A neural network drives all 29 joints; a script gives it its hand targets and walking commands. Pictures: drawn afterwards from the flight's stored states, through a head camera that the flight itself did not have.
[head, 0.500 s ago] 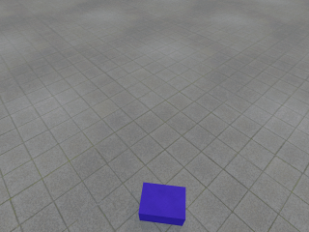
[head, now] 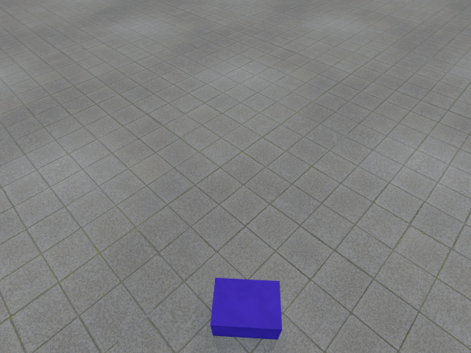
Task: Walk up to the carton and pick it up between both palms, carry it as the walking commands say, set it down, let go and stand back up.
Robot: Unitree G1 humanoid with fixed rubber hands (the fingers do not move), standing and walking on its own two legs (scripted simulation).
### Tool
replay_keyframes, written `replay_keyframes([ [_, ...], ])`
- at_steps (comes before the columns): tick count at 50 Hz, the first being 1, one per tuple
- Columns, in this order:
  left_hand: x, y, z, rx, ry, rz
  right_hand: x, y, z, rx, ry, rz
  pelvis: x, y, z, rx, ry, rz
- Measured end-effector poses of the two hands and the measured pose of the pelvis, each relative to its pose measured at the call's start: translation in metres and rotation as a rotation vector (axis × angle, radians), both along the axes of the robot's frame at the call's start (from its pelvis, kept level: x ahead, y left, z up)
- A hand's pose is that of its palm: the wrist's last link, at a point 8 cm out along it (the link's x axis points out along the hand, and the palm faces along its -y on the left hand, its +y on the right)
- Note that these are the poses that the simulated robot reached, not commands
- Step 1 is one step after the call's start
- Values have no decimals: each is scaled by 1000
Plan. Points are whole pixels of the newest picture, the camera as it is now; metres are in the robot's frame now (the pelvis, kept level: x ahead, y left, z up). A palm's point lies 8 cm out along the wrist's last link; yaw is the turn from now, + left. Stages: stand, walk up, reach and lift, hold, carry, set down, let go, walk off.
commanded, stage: walk up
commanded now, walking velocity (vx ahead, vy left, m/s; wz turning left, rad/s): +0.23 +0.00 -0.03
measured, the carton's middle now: (246, 308) +0.42 -0.01 -0.71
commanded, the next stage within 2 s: stand in 1.14 s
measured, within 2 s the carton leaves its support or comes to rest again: neither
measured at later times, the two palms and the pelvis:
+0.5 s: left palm out of the picture +0.05 +0.17 -0.15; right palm out of the picture +0.03 -0.27 -0.15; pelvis +0.05 -0.05 +0.00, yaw +1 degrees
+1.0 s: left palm out of the picture +0.04 +0.19 -0.15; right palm out of the picture +0.05 -0.25 -0.15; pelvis +0.06 -0.03 +0.00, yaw +1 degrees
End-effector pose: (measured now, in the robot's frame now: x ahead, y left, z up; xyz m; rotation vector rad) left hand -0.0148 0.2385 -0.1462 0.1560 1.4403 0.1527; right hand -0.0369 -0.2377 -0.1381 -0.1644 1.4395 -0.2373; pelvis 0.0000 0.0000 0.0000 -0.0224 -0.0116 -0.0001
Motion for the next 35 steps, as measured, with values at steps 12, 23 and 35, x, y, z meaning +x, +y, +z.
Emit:
replay_keyframes([
  [12, 71, -55, 4, 39, -113, -1, 4, -32, -20, 73, 84, -29, 30, -47, -7, 20, -3, 13],
  [23, 70, -73, -3, 2, -51, 41, 57, -31, -16, 74, 29, 13, 51, -55, -4, 18, 4, 11],
  [35, 55, -61, -4, 9, 13, 69, 85, -27, -13, 56, 10, 40, 62, -47, -3, 17, 9, 11],
])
